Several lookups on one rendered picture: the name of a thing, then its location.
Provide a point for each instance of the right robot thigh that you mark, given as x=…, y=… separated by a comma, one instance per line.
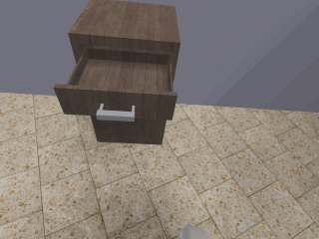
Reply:
x=192, y=232

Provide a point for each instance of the cabinet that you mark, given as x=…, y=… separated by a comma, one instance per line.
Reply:
x=127, y=26

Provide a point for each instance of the handle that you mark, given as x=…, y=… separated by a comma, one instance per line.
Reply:
x=115, y=115

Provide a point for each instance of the drawer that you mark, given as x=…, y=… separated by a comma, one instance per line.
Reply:
x=120, y=79

